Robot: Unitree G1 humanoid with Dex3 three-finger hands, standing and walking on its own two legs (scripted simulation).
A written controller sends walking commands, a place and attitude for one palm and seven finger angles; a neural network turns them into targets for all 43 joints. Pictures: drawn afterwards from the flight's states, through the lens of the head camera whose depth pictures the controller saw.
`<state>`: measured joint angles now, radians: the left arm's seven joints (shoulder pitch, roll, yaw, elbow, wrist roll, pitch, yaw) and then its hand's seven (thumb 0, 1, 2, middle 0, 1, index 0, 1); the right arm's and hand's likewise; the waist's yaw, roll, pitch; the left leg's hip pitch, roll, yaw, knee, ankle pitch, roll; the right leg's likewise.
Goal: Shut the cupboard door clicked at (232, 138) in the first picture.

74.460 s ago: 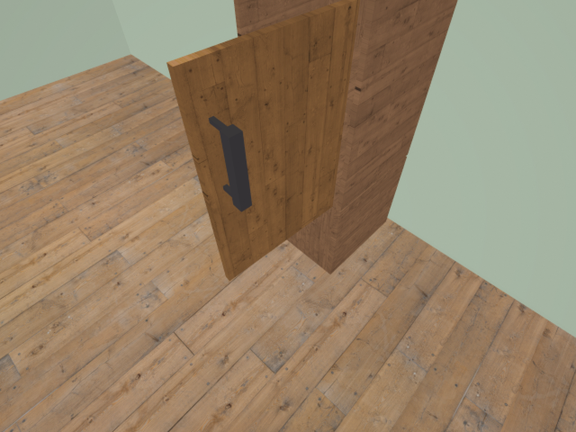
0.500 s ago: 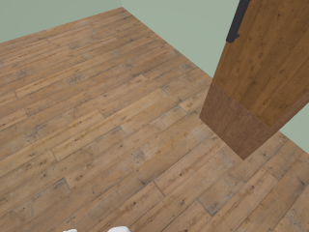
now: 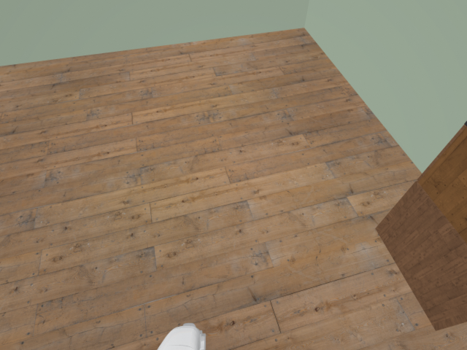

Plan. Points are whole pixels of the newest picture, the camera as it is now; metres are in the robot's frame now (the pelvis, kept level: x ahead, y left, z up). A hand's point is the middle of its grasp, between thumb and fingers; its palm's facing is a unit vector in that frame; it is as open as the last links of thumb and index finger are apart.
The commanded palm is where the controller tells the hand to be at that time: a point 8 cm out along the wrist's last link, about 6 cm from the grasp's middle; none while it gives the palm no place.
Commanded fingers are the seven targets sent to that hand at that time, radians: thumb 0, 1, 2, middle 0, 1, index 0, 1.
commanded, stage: walk to a spot facing it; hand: left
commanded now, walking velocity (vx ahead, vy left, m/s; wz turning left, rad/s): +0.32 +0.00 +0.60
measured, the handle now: out of the picture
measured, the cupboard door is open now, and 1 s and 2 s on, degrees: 1 1 1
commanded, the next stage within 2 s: turn to face it in 0.62 s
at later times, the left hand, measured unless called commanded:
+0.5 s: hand (133, 281) +0.27 +0.24 -0.16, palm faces +0.21 -0.94 -0.26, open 7.4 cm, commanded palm none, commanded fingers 0.00 0.90 0.90 -0.20 -0.30 -0.20 -0.30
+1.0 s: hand (134, 301) +0.23 +0.24 -0.19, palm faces +0.41 -0.89 -0.20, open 7.3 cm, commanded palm none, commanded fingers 0.00 0.90 0.90 -0.20 -0.30 -0.20 -0.30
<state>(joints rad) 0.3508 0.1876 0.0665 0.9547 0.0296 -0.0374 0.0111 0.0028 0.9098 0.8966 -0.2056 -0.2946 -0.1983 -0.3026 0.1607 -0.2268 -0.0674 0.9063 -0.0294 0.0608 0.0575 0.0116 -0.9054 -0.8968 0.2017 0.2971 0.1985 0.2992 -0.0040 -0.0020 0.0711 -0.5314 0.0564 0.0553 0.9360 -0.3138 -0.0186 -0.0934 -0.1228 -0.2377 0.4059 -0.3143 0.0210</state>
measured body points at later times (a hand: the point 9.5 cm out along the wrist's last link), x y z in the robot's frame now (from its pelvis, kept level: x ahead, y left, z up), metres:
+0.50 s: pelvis +0.19 +0.01 -0.02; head +0.22 +0.00 +0.43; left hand +0.25 +0.29 -0.14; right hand +0.23 -0.22 -0.18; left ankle +0.10 +0.14 -0.74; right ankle +0.29 -0.09 -0.75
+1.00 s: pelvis +0.32 +0.08 -0.01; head +0.35 +0.10 +0.43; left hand +0.21 +0.29 -0.18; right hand +0.53 -0.08 -0.14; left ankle +0.32 +0.18 -0.74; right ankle +0.31 -0.07 -0.70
